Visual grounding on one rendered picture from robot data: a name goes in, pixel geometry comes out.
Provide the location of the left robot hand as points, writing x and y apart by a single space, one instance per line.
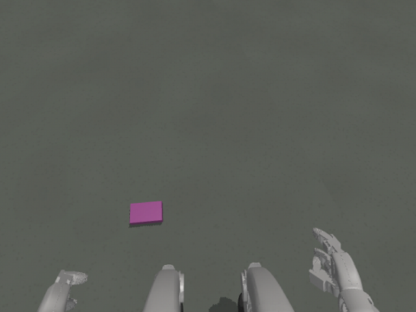
56 298

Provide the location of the right robot hand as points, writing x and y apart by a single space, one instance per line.
339 271

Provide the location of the small box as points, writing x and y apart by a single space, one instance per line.
147 212

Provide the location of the right robot arm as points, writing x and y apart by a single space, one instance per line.
355 300

